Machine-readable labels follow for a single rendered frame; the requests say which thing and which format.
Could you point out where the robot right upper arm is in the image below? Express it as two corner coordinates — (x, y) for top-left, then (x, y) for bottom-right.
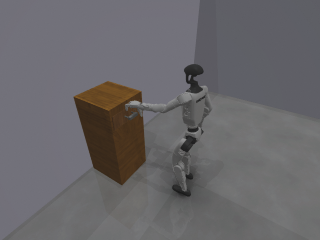
(200, 86), (213, 113)

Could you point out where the right robot forearm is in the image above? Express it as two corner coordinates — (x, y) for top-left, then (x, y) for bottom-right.
(199, 111), (211, 124)

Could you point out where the left robot forearm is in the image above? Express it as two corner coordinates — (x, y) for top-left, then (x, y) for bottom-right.
(138, 102), (164, 113)

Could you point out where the robot left upper arm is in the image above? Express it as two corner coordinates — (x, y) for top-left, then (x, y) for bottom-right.
(160, 93), (192, 113)

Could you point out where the robot left shin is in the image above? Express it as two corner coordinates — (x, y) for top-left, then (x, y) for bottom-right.
(172, 165), (187, 192)

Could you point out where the handle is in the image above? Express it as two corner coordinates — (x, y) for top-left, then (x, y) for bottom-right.
(124, 111), (138, 121)

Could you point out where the left robot hand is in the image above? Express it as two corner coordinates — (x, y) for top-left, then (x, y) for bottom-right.
(125, 100), (143, 117)

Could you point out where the robot right foot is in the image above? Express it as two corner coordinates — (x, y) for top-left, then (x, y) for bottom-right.
(185, 172), (193, 180)

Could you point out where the drawer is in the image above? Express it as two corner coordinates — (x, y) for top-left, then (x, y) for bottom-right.
(112, 99), (141, 131)

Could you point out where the cabinet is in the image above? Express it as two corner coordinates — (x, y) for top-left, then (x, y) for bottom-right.
(73, 81), (146, 185)

